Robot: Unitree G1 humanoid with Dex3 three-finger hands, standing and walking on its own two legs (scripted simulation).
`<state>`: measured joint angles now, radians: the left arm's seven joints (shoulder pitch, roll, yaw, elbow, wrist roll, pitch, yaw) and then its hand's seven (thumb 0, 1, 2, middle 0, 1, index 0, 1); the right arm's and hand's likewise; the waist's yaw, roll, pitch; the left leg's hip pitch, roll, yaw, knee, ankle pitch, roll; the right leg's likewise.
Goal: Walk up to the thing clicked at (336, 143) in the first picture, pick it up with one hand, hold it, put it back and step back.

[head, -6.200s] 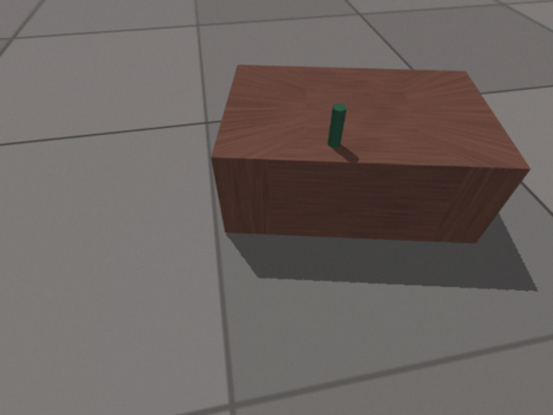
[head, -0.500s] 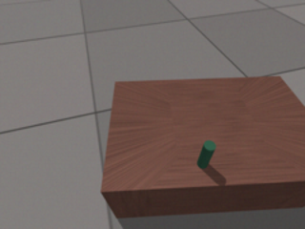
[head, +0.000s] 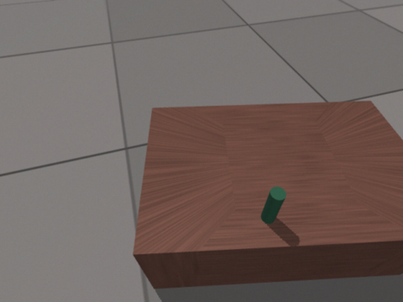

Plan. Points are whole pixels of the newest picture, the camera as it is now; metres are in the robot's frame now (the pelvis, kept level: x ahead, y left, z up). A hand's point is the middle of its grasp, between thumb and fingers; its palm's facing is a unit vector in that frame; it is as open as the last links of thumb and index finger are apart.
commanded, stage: stand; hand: right
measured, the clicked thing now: (272, 206) +0.45 -0.22 -0.25
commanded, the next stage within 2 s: go down in 0.64 s
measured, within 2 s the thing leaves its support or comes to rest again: neither
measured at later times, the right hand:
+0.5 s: hand out of the picture +0.07 -0.25 -0.16, palm faces -0.02 +0.94 -0.34, open 7.4 cm
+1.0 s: hand out of the picture +0.16 -0.24 -0.15, palm faces +0.07 +0.95 -0.31, open 11.4 cm
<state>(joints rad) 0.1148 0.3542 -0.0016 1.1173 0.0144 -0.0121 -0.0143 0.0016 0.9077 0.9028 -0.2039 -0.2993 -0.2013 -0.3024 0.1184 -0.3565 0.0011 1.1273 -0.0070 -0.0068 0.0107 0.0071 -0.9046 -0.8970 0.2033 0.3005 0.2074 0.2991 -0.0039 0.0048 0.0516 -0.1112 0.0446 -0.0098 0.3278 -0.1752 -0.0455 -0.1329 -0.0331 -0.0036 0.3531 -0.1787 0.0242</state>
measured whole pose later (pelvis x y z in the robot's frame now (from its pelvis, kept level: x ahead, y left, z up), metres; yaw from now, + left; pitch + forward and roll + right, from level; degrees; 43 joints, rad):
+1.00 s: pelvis -0.01 +0.00 -0.01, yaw -1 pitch +4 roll +0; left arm 0.04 0.31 0.10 0.84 -0.03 -0.11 0.04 0.00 0.49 0.46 -0.06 -0.10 -0.06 -0.10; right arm -0.06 -0.33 -0.09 0.96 0.00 0.11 0.02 0.01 -0.45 -0.46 0.08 0.11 0.08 0.11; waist 0.00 -0.01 0.04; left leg -0.34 0.04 0.01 0.53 -0.25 -0.04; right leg -0.37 -0.04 0.02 0.55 -0.25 0.03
